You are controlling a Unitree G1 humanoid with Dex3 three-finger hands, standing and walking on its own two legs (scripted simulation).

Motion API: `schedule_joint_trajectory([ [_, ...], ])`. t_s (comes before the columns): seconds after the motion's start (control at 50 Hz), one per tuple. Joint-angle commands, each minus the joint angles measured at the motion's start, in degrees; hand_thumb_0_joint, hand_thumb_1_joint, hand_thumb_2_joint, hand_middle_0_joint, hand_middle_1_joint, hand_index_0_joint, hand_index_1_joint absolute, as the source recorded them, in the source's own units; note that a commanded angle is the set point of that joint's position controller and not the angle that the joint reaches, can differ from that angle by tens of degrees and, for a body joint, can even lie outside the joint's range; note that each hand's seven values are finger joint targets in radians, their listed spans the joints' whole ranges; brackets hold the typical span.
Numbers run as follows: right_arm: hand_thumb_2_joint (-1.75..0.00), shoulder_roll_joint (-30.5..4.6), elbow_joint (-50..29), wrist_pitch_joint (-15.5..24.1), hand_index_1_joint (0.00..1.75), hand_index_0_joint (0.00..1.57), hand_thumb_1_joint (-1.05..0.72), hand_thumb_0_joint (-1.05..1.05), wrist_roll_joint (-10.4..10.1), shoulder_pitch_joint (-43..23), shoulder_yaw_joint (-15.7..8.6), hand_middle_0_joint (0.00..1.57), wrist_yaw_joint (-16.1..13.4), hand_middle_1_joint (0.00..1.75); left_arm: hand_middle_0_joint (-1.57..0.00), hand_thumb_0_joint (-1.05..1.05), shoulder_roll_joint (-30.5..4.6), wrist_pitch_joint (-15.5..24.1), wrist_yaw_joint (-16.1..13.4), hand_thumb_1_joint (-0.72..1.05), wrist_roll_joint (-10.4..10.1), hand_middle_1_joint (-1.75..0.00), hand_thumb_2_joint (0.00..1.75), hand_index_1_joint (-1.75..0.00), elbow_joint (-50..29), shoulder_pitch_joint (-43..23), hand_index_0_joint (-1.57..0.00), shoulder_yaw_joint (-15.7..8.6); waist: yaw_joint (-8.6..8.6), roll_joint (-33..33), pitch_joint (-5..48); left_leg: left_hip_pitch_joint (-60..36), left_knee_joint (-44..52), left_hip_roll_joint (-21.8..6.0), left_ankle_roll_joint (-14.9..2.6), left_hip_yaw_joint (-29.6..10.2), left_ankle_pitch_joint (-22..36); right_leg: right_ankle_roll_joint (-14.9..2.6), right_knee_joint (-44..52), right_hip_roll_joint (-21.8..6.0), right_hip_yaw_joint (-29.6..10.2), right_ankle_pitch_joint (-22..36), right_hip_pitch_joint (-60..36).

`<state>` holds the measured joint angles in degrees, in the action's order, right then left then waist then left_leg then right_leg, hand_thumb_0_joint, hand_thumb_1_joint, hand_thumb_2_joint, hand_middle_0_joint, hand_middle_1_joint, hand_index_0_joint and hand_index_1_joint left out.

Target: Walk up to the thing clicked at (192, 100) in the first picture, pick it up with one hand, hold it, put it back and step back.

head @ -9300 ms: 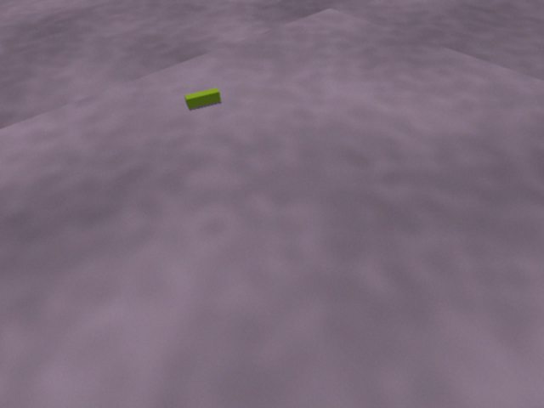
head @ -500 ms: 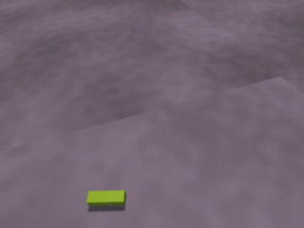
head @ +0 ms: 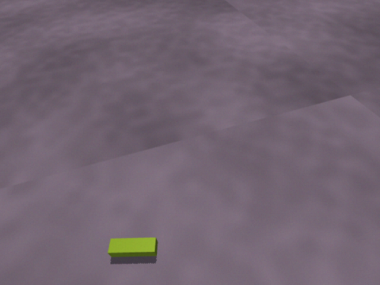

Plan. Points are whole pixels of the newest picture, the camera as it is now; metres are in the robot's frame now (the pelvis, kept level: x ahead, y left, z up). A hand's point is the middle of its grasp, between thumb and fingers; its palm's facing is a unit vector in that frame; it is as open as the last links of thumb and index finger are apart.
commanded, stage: stand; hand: left
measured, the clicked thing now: (133, 247) +0.46 +0.34 -0.75
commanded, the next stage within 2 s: walk up in 0.94 s
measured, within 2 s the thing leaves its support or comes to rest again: neither
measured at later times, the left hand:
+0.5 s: hand out of the picture +0.08 +0.26 -0.16, palm faces -0.01 -0.94 -0.35, open 7.4 cm
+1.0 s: hand out of the picture +0.07 +0.27 -0.15, palm faces +0.01 -0.93 -0.37, open 7.4 cm
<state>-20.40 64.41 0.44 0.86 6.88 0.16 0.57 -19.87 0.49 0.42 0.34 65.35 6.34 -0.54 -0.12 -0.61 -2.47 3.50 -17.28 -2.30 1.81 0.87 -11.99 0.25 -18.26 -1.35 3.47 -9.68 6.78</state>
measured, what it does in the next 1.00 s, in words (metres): stands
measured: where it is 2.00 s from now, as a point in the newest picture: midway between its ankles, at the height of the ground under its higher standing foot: outside the picture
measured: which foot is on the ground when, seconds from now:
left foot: down 0.00-0.96, up 0.98-1.00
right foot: down 0.00-1.00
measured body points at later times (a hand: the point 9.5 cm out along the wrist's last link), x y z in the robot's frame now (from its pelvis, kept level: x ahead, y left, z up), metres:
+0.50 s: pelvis +0.00 +0.00 +0.00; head +0.01 +0.00 +0.45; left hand +0.08 +0.30 -0.13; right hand +0.08 -0.30 -0.14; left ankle -0.03 +0.14 -0.75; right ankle +0.00 -0.12 -0.75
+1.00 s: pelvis +0.00 +0.01 +0.00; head +0.01 +0.00 +0.45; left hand +0.07 +0.31 -0.13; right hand +0.07 -0.30 -0.14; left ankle -0.03 +0.14 -0.74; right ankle +0.00 -0.12 -0.75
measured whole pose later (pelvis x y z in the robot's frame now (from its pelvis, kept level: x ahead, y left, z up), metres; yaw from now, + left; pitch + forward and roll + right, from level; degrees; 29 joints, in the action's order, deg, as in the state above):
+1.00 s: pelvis +0.00 +0.01 +0.00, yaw +0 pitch -2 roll +0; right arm -21.8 60.9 -2.3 3.0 7.3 -1.9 2.2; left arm -19.2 1.8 -0.9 0.6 63.0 7.5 -1.7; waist -0.1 -1.7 -3.6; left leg 8.7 -28.9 -1.5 0.4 -0.1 -18.9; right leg 0.4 -20.0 -1.8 3.6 -10.3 8.0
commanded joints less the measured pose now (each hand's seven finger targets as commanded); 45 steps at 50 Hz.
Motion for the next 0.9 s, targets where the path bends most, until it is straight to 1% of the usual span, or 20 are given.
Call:
schedule_joint_trajectory([
  [0.0,-0.9,-11.84,-3.27,1.05,0.3,0.2,-0.9,0.0,-0.2,-1.69,-1.99,0.2,-1.0,0.3,-0.2,0.0,-12.84,1.22,-0.83,0.9,0.19,-0.3,0.9,-0.3,-3.41,-1.96,-0.2,-2.12,0.23,0.56,3.86,2.13,3.1,-5.79,-2.21,-4.25,8.78,-1.18,2.44,-6.89,-5.74,8.89,-2.83],
  [0.04,-0.9,-11.92,-3.27,1.03,0.3,0.2,-0.9,0.0,-0.14,-1.69,-1.99,0.2,-1.06,0.3,-0.2,0.0,-12.72,1.13,-0.85,0.9,0.17,-0.3,0.9,-0.3,-3.39,-2.35,-0.2,-2.18,0.18,0.73,3.14,2.85,3.23,-5.69,-2.33,-4.23,7.77,-1.15,2.59,-7.03,-5.99,8.27,-2.7],
  [0.1,-0.9,-12.23,-3.27,1.02,0.3,0.2,-0.9,0.0,-0.2,-1.86,-2.06,0.2,-1.05,0.3,-0.2,0.0,-12.63,1.21,-0.79,0.9,0.2,-0.3,0.9,-0.3,-3.33,-1.84,-0.2,-2.08,0.38,0.42,3.56,2.12,2.78,-5.85,-2.46,-4.28,8.5,-1.18,2.61,-7.04,-6.04,8.47,-2.45],
  [0.12,-0.9,-12.02,-3.27,1.01,0.3,0.2,-0.9,0.0,-0.22,-1.74,-2.05,0.2,-1.02,0.3,-0.2,0.0,-12.72,1.18,-0.82,0.9,0.17,-0.3,0.9,-0.3,-3.35,-2.22,-0.2,-2.12,0.17,0.58,3.55,2.27,2.85,-5.81,-2.35,-4.31,8.99,-1.28,2.31,-7.05,-5.89,8.85,-2.71],
  [0.14,-0.9,-12.01,-3.22,1.05,0.3,0.2,-0.9,0.0,-0.22,-1.63,-2.02,0.2,-1.02,0.3,-0.2,0.0,-12.8,1.21,-0.81,0.9,0.14,-0.3,0.9,-0.3,-3.39,-1.99,-0.2,-2.13,0.33,0.69,3.38,2.14,2.95,-5.77,-2.19,-4.46,9.61,-1.18,2.4,-6.93,-5.9,8.75,-2.37],
  [0.16,-0.9,-12.25,-3.35,1.06,0.3,0.2,-0.9,0.0,-0.22,-1.69,-2.02,0.2,-1.05,0.3,-0.2,0.0,-12.56,1.24,-0.79,0.9,0.17,-0.3,0.9,-0.3,-3.47,-2.0,-0.2,-2.05,0.32,0.1,3.85,2.1,2.53,-5.88,-2.46,-4.13,9.45,-1.25,2.55,-7.28,-6.19,9.92,-3.01],
  [0.2,-0.9,-12.28,-3.58,1.06,0.3,0.2,-0.9,0.0,-0.22,-2.1,-2.17,0.2,-1.09,0.3,-0.2,0.0,-12.68,1.26,-0.89,0.9,0.23,-0.3,0.9,-0.3,-3.61,-1.97,-0.2,-2.06,0.32,0.53,4.92,1.09,2.08,-6.08,-2.51,-4.24,11.46,-1.35,1.93,-7.25,-5.79,11.53,-3.28],
  [0.28,-0.9,-12.03,-3.41,1.14,0.3,0.2,-0.9,0.0,-0.28,-1.34,-1.91,0.2,-1.13,0.3,-0.2,0.0,-12.69,1.31,-0.86,0.9,0.17,-0.3,0.9,-0.3,-3.5,-1.73,-0.2,-2.04,0.18,0.59,4.52,1.16,2.13,-6.0,-2.45,-3.95,12.03,-1.2,1.83,-7.41,-6.08,13.18,-3.49],
  [0.32,-0.9,-12.16,-3.48,1.07,0.3,0.2,-0.9,0.0,-0.23,-1.56,-1.98,0.2,-1.18,0.3,-0.2,0.0,-12.67,1.28,-0.95,0.9,0.12,-0.3,0.9,-0.3,-3.59,-2.17,-0.2,-2.09,0.27,0.44,4.47,1.31,2.2,-6.01,-2.38,-4.04,12.59,-1.21,1.66,-7.27,-5.9,12.93,-3.41],
  [0.34,-0.9,-12.19,-3.43,1.06,0.3,0.2,-0.9,0.0,-0.33,-1.76,-1.91,0.2,-1.16,0.3,-0.2,0.0,-12.53,1.3,-0.93,0.9,0.08,-0.3,0.9,-0.3,-3.51,-1.59,-0.2,-1.94,0.4,0.23,3.7,1.41,2.4,-5.97,-2.36,-4.17,11.96,-1.09,2.06,-7.12,-5.81,12.39,-2.84],
  [0.36,-0.9,-12.19,-3.53,0.98,0.3,0.2,-0.9,0.0,-0.2,-1.58,-2.06,0.2,-1.23,0.3,-0.2,0.0,-12.79,1.22,-1.0,0.9,0.2,-0.3,0.9,-0.3,-3.58,-2.13,-0.2,-2.16,0.17,0.69,4.28,1.3,2.05,-6.14,-2.58,-3.9,11.69,-1.33,1.76,-7.43,-6.02,12.41,-3.53],
  [0.5,-0.9,-12.22,-3.65,0.98,0.3,0.2,-0.9,0.0,-0.31,-2.01,-2.12,0.2,-1.14,0.3,-0.2,0.0,-12.55,1.3,-0.99,0.9,0.21,-0.3,0.9,-0.3,-3.49,-1.76,-0.2,-1.94,0.34,1.08,3.72,1.2,2.44,-6.12,-2.5,-4.38,11.5,-1.06,2.2,-6.98,-5.54,11.1,-2.69],
  [0.54,-0.9,-11.85,-3.59,0.91,0.3,0.2,-0.9,0.0,-0.31,-1.8,-1.98,0.2,-1.13,0.3,-0.2,0.0,-12.74,1.33,-0.96,0.9,0.17,-0.3,0.9,-0.3,-3.42,-1.9,-0.2,-1.97,0.23,1.18,3.05,1.68,2.5,-5.94,-2.42,-4.23,10.46,-1.03,2.32,-7.08,-5.7,10.75,-2.47],
  [0.56,-0.9,-12.12,-3.67,0.94,0.3,0.2,-0.9,0.0,-0.27,-1.67,-2.07,0.2,-1.11,0.3,-0.2,0.0,-12.51,1.34,-0.95,0.9,0.24,-0.3,0.9,-0.3,-3.52,-1.93,-0.2,-1.93,0.11,0.57,3.56,1.68,2.37,-5.99,-2.55,-4.07,9.69,-1.11,2.59,-7.3,-5.9,10.57,-2.95],
  [0.68,-0.9,-12.02,-3.72,1.04,0.3,0.2,-0.9,0.0,-0.26,-1.75,-2.12,0.2,-1.07,0.3,-0.2,0.0,-12.75,1.44,-0.97,0.9,0.27,-0.3,0.9,-0.3,-3.7,-2.0,-0.2,-2.03,0.2,0.61,4.54,1.44,2.44,-6.04,-2.48,-4.24,11.36,-1.1,2.04,-7.22,-5.61,11.96,-3.84],
  [0.7,-0.9,-11.94,-3.74,1.02,0.3,0.2,-0.9,0.0,-0.25,-1.92,-2.02,0.2,-1.11,0.3,-0.2,0.0,-12.62,1.34,-0.92,0.9,0.21,-0.3,0.9,-0.3,-3.62,-2.16,-0.2,-2.02,0.26,0.61,3.48,2.02,2.57,-5.79,-2.54,-4.06,10.75,-1.04,2.29,-7.3,-5.77,11.93,-3.35],
  [0.72,-0.9,-11.87,-3.73,1.02,0.3,0.2,-0.9,0.0,-0.2,-1.66,-2.13,0.2,-1.14,0.3,-0.2,0.0,-12.81,1.31,-1.0,0.9,0.26,-0.3,0.9,-0.3,-3.65,-2.27,-0.2,-2.13,0.14,0.88,4.04,1.57,2.74,-5.97,-2.49,-4.19,10.69,-1.19,1.98,-7.18,-5.58,11.14,-3.4],
  [0.74,-0.9,-12.17,-3.61,1.0,0.3,0.2,-0.9,0.0,-0.27,-1.79,-2.1,0.2,-1.12,0.3,-0.2,0.0,-12.42,1.3,-0.94,0.9,0.19,-0.3,0.9,-0.3,-3.59,-1.95,-0.2,-1.99,0.4,0.45,3.26,1.87,2.6,-5.83,-2.58,-4.13,10.58,-1.09,2.47,-7.18,-5.71,11.28,-3.12],
  [0.78,-0.9,-11.91,-3.72,0.97,0.3,0.2,-0.9,0.0,-0.22,-1.87,-2.16,0.2,-1.12,0.3,-0.2,0.0,-12.72,1.24,-0.94,0.9,0.21,-0.3,0.9,-0.3,-3.61,-2.11,-0.2,-2.11,0.17,0.55,3.44,1.54,2.93,-5.86,-2.4,-4.18,10.71,-1.19,2.14,-6.87,-5.36,10.17,-2.61],
  [0.88,-0.9,-12.18,-3.7,1.05,0.3,0.2,-0.9,0.0,-0.3,-1.83,-2.18,0.2,-1.11,0.3,-0.2,0.0,-12.55,1.3,-0.92,0.9,0.25,-0.3,0.9,-0.3,-3.62,-1.81,-0.2,-2.02,0.26,0.21,3.7,1.42,2.43,-5.95,-2.55,-4.15,10.09,-1.12,2.46,-7.13,-5.94,10.35,-2.94],
])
